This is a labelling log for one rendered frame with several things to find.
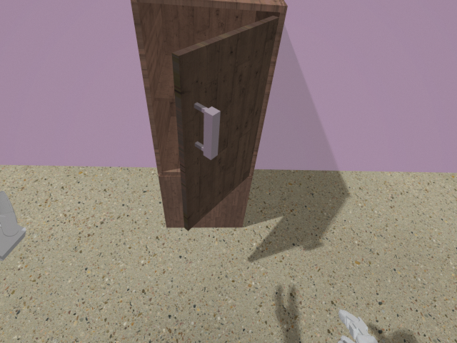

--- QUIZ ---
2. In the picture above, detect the left robot hand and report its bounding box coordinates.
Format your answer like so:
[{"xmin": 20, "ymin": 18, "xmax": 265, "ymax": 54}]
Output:
[{"xmin": 0, "ymin": 191, "xmax": 26, "ymax": 261}]

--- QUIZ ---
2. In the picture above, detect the right robot hand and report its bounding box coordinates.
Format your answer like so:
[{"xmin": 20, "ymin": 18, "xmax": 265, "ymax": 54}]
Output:
[{"xmin": 338, "ymin": 309, "xmax": 378, "ymax": 343}]

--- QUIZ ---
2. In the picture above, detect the cupboard door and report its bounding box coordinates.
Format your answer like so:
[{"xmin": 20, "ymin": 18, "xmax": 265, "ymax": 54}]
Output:
[{"xmin": 172, "ymin": 16, "xmax": 279, "ymax": 231}]

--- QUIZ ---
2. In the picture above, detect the handle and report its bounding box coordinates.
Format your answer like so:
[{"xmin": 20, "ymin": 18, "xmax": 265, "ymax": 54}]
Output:
[{"xmin": 194, "ymin": 102, "xmax": 221, "ymax": 160}]

